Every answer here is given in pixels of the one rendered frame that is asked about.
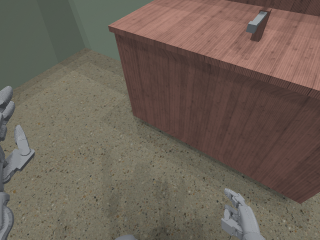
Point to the tap lever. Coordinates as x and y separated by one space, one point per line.
252 25

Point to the counter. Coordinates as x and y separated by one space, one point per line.
249 100

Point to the robot right hand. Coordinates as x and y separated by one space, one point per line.
240 222

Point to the robot left forearm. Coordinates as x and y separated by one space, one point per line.
6 216

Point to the robot left hand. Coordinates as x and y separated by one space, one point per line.
20 157

